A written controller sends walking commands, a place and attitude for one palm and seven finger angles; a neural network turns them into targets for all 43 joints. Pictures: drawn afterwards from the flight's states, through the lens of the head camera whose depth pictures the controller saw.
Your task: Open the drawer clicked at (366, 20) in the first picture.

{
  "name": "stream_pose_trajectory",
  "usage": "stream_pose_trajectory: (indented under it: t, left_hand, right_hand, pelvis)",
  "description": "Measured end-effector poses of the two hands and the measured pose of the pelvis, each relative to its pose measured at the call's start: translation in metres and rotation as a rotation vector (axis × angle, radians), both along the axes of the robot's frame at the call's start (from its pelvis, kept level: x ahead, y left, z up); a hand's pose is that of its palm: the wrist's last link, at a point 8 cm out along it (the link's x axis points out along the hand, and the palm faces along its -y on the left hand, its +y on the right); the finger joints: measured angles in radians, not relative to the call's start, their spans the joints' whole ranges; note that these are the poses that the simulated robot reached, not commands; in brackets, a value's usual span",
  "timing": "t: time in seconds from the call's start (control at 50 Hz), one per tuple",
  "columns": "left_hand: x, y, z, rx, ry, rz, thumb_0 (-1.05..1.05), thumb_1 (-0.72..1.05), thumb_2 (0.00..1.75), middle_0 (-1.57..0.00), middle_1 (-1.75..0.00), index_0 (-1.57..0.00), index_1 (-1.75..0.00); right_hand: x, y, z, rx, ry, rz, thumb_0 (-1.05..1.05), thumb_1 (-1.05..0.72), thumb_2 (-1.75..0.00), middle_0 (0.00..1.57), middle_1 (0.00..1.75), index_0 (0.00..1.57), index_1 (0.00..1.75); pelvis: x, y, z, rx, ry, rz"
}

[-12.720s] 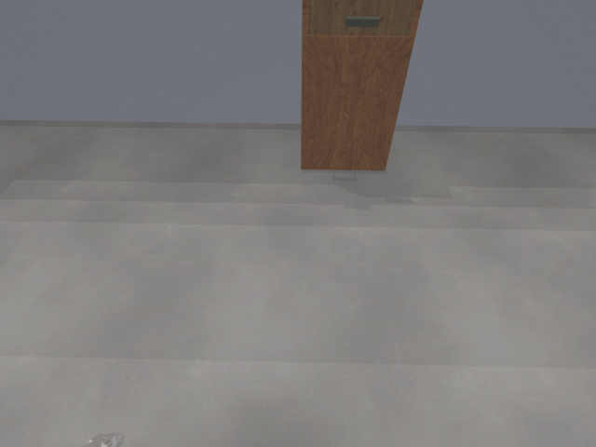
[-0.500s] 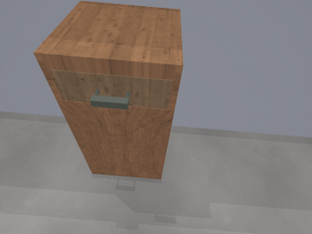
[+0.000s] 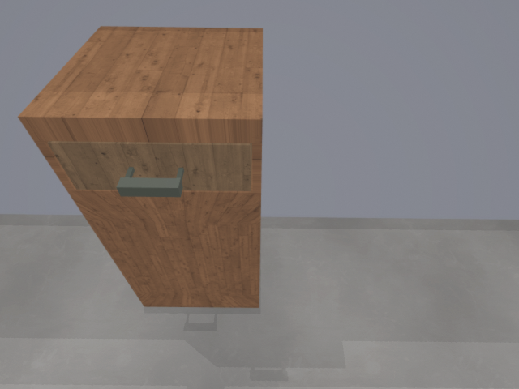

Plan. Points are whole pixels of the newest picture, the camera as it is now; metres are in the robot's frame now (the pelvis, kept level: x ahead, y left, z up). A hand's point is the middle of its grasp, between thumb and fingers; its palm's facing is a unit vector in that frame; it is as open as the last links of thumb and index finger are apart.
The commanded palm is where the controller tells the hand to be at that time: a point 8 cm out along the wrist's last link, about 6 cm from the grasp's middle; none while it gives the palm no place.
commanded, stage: come to a stop and stand still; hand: left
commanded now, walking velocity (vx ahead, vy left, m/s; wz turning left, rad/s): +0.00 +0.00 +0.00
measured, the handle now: (153, 179) +0.52 +0.25 +0.00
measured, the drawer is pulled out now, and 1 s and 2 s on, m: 0.00 0.00 0.00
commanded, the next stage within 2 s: look again from close up in 0.34 s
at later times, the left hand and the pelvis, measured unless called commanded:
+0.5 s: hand out of the picture -0.03 +0.13 -0.17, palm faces +0.06 -0.98 -0.17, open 7.3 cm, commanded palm none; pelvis +0.02 -0.01 +0.00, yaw -1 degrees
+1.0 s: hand out of the picture +0.02 +0.22 -0.17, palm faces -0.03 -0.98 -0.21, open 7.3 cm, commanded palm none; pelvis +0.00 +0.04 +0.00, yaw -2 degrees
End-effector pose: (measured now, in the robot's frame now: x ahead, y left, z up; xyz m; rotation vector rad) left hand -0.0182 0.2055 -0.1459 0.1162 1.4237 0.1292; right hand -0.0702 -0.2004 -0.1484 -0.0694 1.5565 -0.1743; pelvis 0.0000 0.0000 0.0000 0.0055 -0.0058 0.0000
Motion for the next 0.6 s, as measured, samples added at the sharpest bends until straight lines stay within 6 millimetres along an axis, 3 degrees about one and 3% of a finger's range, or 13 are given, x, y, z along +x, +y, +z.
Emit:
stream_pose_trajectory:
  t: [0.14, 0.28, 0.48, 0.6]
  left_hand:
    - [-0.011, -0.031, -0.001, -0.044, 0.036, 0.036, 0.01, 0.92, 0.90, -0.20, -0.30, -0.20, -0.30]
    - [-0.017, -0.040, -0.001, -0.046, 0.046, 0.064, 0.00, 0.91, 0.90, -0.20, -0.30, -0.20, -0.30]
    - [-0.018, -0.026, 0.002, -0.001, 0.051, 0.055, 0.00, 0.91, 0.90, -0.20, -0.30, -0.20, -0.30]
    - [-0.009, 0.006, 0.001, 0.028, 0.024, -0.016, 0.00, 0.91, 0.90, -0.20, -0.30, -0.20, -0.30]
  right_hand:
    - [0.037, -0.003, -0.001, 0.011, -0.062, 0.028, 0.01, -0.91, -0.90, 0.20, 0.30, 0.19, 0.30]
    - [0.068, -0.020, -0.002, -0.025, -0.110, 0.058, 0.03, -0.93, -0.90, 0.20, 0.30, 0.20, 0.30]
    - [0.089, -0.031, 0.001, -0.051, -0.149, 0.070, 0.02, -0.94, -0.90, 0.20, 0.30, 0.20, 0.30]
    - [0.107, -0.022, 0.003, -0.068, -0.270, 0.042, 0.01, -0.93, -0.90, 0.20, 0.30, 0.19, 0.30]
  pelvis:
    - [0.007, -0.011, 0.001, 0.003, -0.003, 0.000]
    - [0.014, -0.014, 0.001, 0.004, -0.013, 0.002]
    - [0.017, -0.012, 0.001, -0.002, 0.003, -0.007]
    - [0.011, 0.005, -0.004, -0.016, 0.010, -0.035]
